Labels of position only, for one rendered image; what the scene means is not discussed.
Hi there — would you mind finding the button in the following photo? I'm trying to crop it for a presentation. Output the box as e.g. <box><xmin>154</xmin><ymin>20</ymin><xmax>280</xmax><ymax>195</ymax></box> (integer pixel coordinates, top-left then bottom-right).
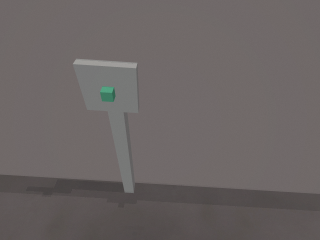
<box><xmin>100</xmin><ymin>86</ymin><xmax>116</xmax><ymax>102</ymax></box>

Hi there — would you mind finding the panel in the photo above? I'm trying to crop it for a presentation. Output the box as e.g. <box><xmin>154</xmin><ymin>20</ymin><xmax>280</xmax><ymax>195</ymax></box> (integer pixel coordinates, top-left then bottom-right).
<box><xmin>73</xmin><ymin>59</ymin><xmax>140</xmax><ymax>193</ymax></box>

